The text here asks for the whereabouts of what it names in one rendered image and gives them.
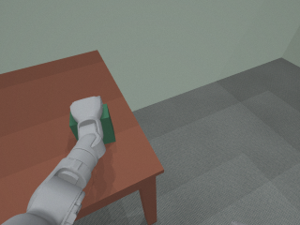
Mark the robot left upper arm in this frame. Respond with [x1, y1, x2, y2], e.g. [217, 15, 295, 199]
[1, 175, 85, 225]

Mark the left robot hand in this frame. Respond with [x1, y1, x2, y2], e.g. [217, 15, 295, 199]
[69, 96, 103, 123]

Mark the robot left forearm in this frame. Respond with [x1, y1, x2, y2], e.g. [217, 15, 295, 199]
[26, 117, 106, 212]

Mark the table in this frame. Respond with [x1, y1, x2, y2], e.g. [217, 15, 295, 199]
[0, 50, 164, 225]

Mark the sponge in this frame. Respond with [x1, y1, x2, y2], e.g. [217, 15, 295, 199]
[69, 103, 116, 144]

